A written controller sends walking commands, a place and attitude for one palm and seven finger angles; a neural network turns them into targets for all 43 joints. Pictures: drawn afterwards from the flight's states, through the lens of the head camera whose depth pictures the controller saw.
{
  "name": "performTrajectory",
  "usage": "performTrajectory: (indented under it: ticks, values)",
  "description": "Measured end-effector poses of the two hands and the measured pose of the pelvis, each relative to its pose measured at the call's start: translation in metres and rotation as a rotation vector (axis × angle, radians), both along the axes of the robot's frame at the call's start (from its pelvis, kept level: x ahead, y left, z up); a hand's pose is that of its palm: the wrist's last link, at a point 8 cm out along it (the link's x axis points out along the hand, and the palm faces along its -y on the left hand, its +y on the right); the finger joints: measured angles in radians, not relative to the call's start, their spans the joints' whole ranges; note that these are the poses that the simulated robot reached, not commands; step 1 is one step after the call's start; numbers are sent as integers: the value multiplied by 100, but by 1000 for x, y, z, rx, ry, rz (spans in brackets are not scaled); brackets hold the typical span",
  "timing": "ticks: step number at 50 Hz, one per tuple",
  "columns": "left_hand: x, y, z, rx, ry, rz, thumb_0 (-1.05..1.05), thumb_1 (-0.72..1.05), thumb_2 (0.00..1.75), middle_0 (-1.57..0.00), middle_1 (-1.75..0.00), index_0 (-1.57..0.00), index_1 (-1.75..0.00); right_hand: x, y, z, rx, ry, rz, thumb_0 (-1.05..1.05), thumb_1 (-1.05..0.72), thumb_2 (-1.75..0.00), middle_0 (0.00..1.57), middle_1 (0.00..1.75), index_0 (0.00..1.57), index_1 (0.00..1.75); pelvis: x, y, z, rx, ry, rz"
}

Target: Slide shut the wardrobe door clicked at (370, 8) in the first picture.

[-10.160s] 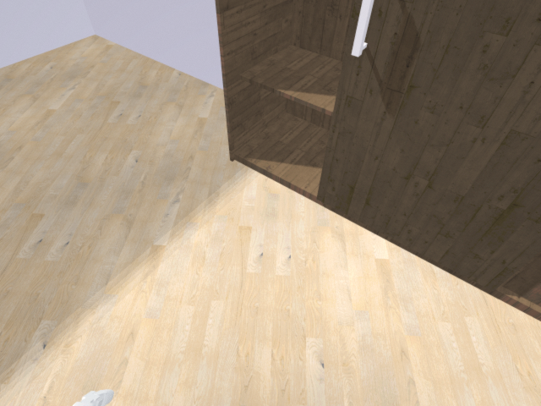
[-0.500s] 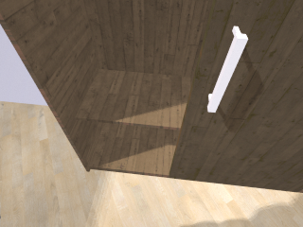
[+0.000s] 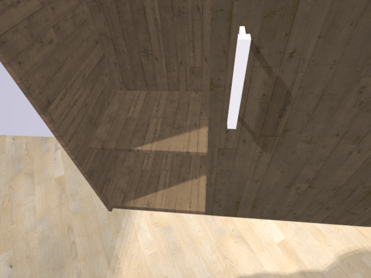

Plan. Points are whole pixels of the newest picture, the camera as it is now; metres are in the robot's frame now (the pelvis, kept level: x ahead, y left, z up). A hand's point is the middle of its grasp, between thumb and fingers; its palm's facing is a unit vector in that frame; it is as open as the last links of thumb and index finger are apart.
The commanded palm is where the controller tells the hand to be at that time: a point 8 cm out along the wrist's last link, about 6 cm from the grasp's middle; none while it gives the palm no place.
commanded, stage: come to a stop and stand still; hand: right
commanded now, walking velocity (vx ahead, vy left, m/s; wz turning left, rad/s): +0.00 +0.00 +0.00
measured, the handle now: (236, 83) +0.52 -0.10 +0.15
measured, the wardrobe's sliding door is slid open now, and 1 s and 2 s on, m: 0.54 0.54 0.54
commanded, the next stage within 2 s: look again from close up in 0.28 s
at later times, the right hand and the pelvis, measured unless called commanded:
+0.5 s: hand out of the picture -0.08 -0.15 -0.18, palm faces +0.04 +0.99 -0.15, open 7.4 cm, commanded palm none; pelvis -0.01 +0.00 +0.00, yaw +0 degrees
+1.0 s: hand out of the picture -0.07 -0.11 -0.18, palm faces +0.05 +0.99 -0.15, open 7.4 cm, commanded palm none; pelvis -0.01 +0.04 +0.00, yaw -1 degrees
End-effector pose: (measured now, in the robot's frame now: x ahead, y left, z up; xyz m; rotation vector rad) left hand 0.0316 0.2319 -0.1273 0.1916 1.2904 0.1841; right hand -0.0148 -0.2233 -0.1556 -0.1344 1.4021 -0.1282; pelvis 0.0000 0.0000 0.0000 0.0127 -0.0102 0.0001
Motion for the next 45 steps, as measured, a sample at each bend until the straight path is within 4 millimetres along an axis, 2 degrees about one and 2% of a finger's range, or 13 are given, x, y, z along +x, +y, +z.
performTrajectory:
  ticks: [8, 16, 22, 45]
  values:
    - [-40, -9, -4, -13, 107, 34, 1, 91, 90, -20, -30, -20, -30, -44, -2, 3, 5, 111, -16, 1, -91, -90, 19, 30, 19, 30, -6, -6, 1, -2, 4, 1]
    - [-55, -18, -9, -45, 136, 46, 1, 90, 90, -20, -30, -20, -30, -67, 7, 6, 13, 154, -34, 1, -91, -90, 19, 30, 19, 30, -11, -6, 2, -3, 0, 1]
    - [-55, -17, -13, -59, 126, 48, 1, 91, 90, -20, -30, -20, -30, -70, 17, 7, 17, 142, -43, 1, -91, -90, 19, 30, 19, 30, -13, -3, 2, -6, -4, 2]
    - [-64, 9, -16, -84, 127, 52, 1, 91, 90, -20, -30, -20, -30, -61, 57, 8, 25, 87, -58, 1, -91, -90, 20, 30, 19, 30, -16, 31, 1, -3, -2, -9]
